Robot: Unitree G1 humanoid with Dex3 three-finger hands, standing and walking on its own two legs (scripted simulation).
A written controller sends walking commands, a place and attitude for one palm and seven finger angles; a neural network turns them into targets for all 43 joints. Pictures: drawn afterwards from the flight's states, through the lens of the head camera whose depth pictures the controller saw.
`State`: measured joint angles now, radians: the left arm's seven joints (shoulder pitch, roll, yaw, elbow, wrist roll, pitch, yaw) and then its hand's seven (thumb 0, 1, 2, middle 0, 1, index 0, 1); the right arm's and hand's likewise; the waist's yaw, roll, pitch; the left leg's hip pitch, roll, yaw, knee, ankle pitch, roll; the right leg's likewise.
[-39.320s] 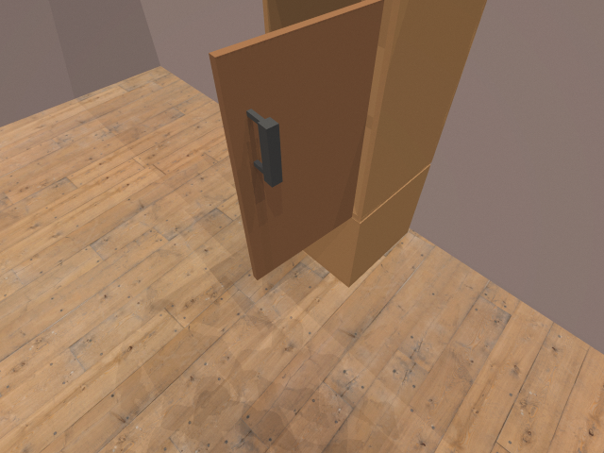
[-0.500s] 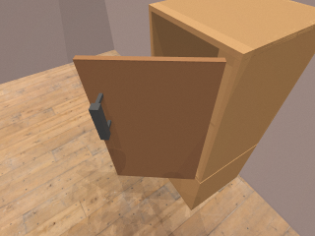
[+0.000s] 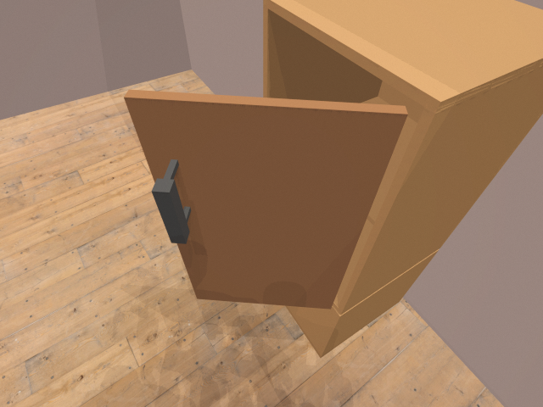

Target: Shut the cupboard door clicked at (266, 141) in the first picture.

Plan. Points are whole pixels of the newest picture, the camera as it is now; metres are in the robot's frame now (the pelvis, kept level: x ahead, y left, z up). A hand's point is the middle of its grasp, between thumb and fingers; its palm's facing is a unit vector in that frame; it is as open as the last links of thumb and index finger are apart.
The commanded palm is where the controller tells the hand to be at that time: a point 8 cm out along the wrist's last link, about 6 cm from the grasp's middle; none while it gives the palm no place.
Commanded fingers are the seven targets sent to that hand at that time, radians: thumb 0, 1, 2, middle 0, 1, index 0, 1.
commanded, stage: shuffle to correct the standing spot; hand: left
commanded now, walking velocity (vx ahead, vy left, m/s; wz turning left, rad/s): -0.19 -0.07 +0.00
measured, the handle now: (176, 202) +0.39 +0.18 +0.08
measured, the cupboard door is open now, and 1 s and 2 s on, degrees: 54 54 54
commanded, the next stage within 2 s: come to a stop and stand still in 0.16 s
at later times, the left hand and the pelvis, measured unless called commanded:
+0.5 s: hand out of the picture -0.02 +0.14 -0.16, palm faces +0.01 -0.97 -0.24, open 7.3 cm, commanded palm none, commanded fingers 0.00 0.90 0.90 -0.20 -0.30 -0.20 -0.30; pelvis -0.06 -0.05 +0.00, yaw -2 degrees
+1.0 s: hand out of the picture -0.08 +0.16 -0.18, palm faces +0.04 -0.99 -0.16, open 7.3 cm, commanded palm none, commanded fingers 0.00 0.90 0.90 -0.20 -0.30 -0.20 -0.30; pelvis -0.06 +0.00 +0.00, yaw -1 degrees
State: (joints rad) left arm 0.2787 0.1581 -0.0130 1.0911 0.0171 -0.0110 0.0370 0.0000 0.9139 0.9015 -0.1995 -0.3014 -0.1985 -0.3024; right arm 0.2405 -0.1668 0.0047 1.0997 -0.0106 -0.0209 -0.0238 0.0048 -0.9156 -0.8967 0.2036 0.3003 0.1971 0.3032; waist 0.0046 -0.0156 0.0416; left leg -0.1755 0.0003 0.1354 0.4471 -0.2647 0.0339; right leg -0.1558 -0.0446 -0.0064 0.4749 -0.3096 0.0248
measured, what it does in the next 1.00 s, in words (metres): steps on the spot: left foot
